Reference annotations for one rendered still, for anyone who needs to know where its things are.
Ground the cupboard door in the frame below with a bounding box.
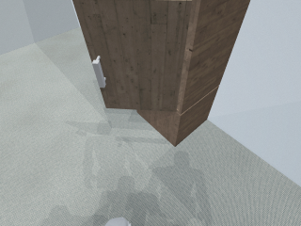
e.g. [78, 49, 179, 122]
[72, 0, 192, 112]

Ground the handle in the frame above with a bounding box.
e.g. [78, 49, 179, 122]
[92, 56, 106, 88]

